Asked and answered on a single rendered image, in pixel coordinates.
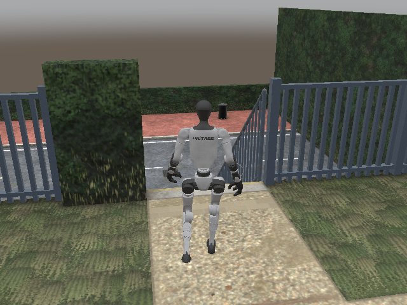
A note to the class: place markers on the right robot shin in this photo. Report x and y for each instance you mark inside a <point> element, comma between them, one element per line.
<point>213,223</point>

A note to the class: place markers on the left robot forearm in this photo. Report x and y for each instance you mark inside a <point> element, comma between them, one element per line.
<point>173,165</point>

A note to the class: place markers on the robot left thigh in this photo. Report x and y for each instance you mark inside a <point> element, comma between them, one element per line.
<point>188,186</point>

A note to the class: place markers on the robot right hand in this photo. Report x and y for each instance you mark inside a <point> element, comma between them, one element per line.
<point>238,186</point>

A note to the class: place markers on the robot left hand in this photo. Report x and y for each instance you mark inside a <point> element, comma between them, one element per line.
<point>176,174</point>

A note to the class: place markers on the left robot upper arm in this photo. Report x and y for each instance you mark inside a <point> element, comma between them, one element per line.
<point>180,142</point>

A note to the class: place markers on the right robot upper arm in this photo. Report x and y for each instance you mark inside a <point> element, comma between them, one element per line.
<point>223,134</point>

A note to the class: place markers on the right robot forearm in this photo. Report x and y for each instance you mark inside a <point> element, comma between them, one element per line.
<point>234,170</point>

